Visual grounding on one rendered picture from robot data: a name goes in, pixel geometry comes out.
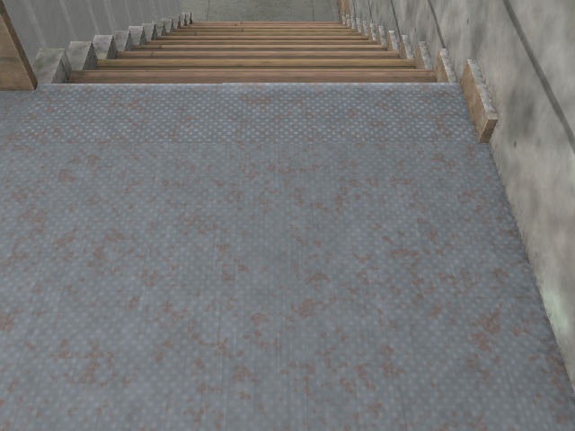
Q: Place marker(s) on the stairs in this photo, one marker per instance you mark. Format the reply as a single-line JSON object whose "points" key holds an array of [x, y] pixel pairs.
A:
{"points": [[256, 52]]}

